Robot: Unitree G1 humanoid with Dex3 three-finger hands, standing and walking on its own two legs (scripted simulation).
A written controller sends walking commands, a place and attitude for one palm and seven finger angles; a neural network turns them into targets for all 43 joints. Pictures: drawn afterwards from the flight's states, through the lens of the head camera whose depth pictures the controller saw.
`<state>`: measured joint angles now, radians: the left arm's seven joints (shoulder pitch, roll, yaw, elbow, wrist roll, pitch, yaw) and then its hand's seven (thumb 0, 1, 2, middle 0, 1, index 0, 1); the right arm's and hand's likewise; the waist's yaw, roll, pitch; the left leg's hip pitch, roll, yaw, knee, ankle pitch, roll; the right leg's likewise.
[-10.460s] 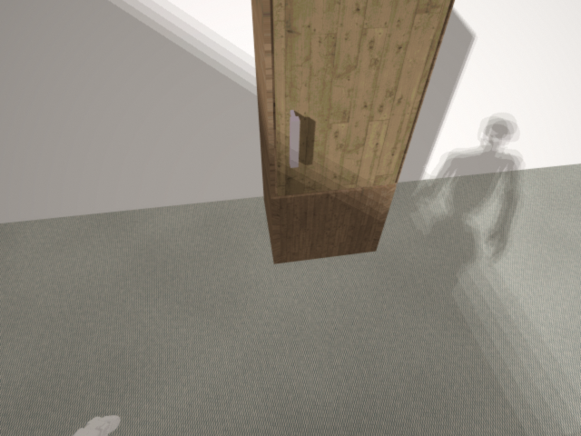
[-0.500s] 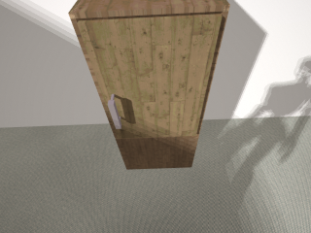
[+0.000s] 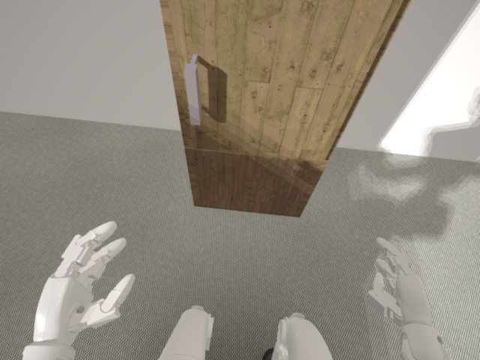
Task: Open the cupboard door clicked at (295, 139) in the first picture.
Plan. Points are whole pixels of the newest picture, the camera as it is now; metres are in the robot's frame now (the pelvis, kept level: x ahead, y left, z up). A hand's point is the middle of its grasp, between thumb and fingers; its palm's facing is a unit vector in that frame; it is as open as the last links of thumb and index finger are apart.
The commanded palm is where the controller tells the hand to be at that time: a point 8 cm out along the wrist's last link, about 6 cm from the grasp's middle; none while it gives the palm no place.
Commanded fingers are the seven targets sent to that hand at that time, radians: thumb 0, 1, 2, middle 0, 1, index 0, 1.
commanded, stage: raise the hand with hooked fingers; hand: left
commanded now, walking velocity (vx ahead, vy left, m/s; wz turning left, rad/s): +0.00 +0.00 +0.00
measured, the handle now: (195, 91) +0.65 +0.19 +0.01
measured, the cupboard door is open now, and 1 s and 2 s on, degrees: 0 0 0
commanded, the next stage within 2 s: move the hooked fingers beside the handle in 1.58 s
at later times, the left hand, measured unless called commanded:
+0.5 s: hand (82, 254) +0.24 +0.27 +0.04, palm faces +0.05 -1.00 -0.08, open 12.2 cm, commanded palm +0.22 +0.32 +0.05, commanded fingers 0.00 -0.31 0.38 -0.29 -1.08 -0.29 -1.08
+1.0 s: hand (77, 223) +0.28 +0.29 +0.04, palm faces +0.02 -1.00 -0.08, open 13.9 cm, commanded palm +0.26 +0.34 +0.05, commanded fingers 0.00 -0.50 0.30 -0.30 -1.20 -0.30 -1.20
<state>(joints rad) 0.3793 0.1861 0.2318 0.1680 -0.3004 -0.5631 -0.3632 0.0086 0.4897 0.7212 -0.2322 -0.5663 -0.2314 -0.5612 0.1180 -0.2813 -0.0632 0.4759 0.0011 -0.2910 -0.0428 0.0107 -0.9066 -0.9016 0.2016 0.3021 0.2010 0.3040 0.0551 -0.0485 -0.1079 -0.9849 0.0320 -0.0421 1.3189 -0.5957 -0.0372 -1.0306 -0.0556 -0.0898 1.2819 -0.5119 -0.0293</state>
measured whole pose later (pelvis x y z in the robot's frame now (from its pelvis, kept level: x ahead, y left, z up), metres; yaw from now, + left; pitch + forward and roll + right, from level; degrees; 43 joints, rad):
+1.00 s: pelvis +0.01 +0.02 +0.00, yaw +0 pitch +20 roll -3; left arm 0.07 0.38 0.41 0.26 -0.35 -0.36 -0.48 -0.02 -0.49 0.30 -0.30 -1.20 -0.30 -1.19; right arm 0.21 -0.26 0.03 0.53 0.02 -0.22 -0.06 0.01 -0.90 -0.90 0.21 0.30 0.21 0.31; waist 0.00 0.01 -0.14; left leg -1.08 0.01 -0.06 1.32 -0.59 0.00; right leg -1.09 -0.03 -0.08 1.24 -0.49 0.01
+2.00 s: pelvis +0.00 +0.03 -0.01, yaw +0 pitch +22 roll -3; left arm -0.23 0.41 0.41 0.50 -0.30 -0.36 -0.49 -0.02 -0.50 0.30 -0.30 -1.20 -0.30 -1.20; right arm 0.22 -0.28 0.03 0.56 0.02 -0.19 -0.07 0.01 -0.90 -0.90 0.21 0.30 0.21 0.30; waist -0.04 0.00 -0.14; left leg -1.15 0.01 -0.05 1.35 -0.59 0.00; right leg -1.16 -0.03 -0.06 1.26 -0.48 0.01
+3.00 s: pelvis -0.01 +0.02 -0.04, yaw -2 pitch +31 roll -4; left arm -0.96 0.68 0.53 1.15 -0.08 -0.41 -0.37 -0.02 -0.50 0.30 -0.30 -1.20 -0.30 -1.20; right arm 0.30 -0.29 0.06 0.61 -0.03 0.01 -0.02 0.01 -0.90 -0.90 0.21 0.30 0.21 0.30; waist -0.20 0.02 -0.11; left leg -1.41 0.04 -0.06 1.46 -0.60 0.00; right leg -1.42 -0.01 -0.07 1.36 -0.47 0.01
